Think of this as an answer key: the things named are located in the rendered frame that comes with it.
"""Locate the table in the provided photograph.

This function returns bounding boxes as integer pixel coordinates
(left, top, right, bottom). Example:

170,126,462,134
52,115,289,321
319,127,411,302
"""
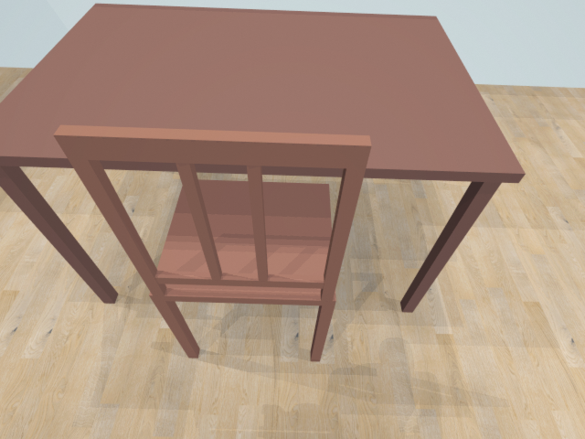
0,4,526,313

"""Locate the chair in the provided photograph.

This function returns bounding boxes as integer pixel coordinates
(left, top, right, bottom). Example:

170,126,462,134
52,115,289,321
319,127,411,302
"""
53,125,372,362

